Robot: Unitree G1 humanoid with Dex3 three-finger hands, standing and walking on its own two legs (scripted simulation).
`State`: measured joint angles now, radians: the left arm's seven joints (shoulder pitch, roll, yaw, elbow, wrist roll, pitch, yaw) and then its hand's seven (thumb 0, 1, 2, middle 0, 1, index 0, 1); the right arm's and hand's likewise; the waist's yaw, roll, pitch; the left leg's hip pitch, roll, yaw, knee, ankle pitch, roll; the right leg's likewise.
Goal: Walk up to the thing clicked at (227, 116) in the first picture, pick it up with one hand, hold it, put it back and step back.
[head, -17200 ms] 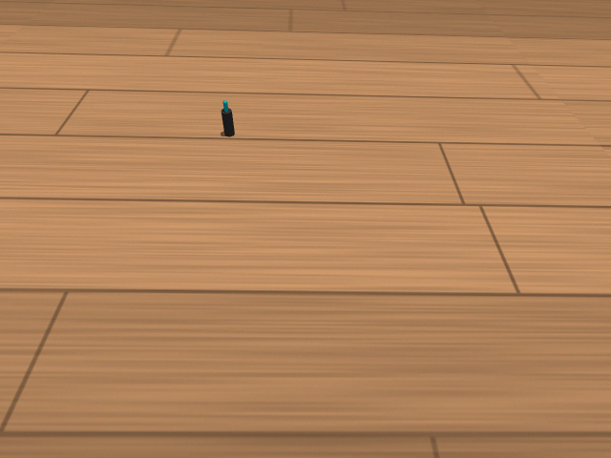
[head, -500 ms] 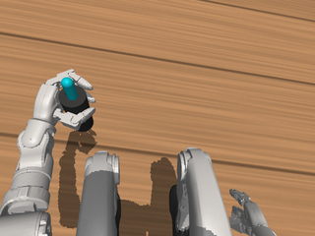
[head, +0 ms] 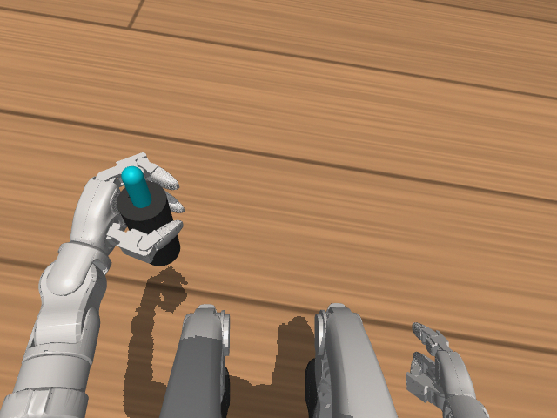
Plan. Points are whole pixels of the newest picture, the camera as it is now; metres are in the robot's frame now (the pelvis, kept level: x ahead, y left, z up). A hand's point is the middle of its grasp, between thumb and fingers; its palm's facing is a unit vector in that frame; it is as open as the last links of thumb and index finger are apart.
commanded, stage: lift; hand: left
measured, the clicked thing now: (149, 217) +0.37 +0.17 +0.02
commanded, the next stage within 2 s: hold in 1.26 s
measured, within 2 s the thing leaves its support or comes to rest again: neither
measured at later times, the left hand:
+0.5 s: hand (112, 165) +0.36 +0.17 +0.16, palm faces -0.16 -0.99 +0.00, open 7.9 cm
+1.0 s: hand (100, 124) +0.37 +0.16 +0.21, palm faces -0.19 -0.98 +0.02, open 7.9 cm
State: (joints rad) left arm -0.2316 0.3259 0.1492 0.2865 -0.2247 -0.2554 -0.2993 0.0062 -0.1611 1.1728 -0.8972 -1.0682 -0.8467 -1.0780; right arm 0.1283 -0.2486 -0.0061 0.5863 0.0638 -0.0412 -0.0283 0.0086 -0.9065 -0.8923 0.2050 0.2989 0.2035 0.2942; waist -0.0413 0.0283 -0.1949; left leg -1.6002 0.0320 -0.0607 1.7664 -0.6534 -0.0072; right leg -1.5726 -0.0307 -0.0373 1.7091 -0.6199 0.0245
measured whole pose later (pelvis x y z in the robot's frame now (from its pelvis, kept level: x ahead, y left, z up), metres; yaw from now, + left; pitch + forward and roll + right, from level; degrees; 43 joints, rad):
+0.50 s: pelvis +0.03 +0.00 +0.12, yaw +1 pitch +18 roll -3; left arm -0.13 0.29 0.13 0.31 -0.25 -0.26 -0.32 0.01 -0.16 1.17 -0.90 -1.06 -0.85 -1.07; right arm 0.21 -0.24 0.00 0.62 0.05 -0.10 -0.05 0.01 -0.90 -0.89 0.20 0.30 0.20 0.29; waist -0.04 0.02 -0.15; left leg -1.08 0.04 -0.04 1.32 -0.56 -0.01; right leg -1.06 -0.03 -0.04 1.26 -0.53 0.03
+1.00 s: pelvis +0.05 +0.00 +0.17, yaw +1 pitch +12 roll -2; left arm -0.15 0.27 0.14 0.45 -0.25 -0.33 -0.38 0.01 -0.16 1.17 -0.90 -1.06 -0.85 -1.07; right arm 0.23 -0.24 0.00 0.64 0.03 -0.10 -0.06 0.01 -0.89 -0.89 0.20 0.30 0.20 0.29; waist -0.04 0.01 -0.09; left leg -0.79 0.04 -0.02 1.07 -0.49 -0.01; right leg -0.77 -0.02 -0.03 1.02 -0.46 0.02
